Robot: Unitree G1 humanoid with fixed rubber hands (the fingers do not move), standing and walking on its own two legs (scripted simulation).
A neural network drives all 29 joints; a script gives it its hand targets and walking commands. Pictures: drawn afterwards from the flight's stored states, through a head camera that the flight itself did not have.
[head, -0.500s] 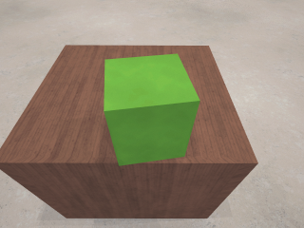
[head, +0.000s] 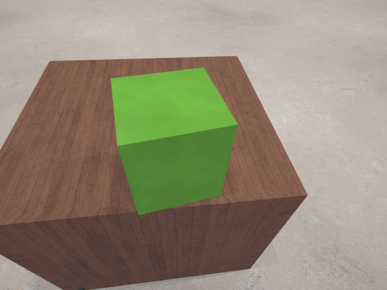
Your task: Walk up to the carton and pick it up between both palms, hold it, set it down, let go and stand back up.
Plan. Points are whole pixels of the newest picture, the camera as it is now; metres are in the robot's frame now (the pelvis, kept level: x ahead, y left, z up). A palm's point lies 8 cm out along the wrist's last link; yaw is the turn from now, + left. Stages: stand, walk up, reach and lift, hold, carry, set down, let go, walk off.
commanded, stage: walk up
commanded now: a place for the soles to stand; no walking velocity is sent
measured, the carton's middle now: (170, 142) +0.44 +0.07 +0.06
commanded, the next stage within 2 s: reach and lift in 1.94 s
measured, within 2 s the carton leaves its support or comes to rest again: neither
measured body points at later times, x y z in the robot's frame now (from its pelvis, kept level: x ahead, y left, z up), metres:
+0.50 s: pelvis +0.00 -0.01 +0.00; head +0.01 -0.02 +0.45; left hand +0.10 +0.25 -0.11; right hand +0.07 -0.28 -0.12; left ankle -0.01 +0.11 -0.73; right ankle +0.03 -0.12 -0.73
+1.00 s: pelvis -0.04 -0.01 +0.00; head -0.04 -0.01 +0.45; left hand +0.04 +0.26 -0.11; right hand +0.04 -0.28 -0.11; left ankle -0.02 +0.11 -0.73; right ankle +0.03 -0.12 -0.73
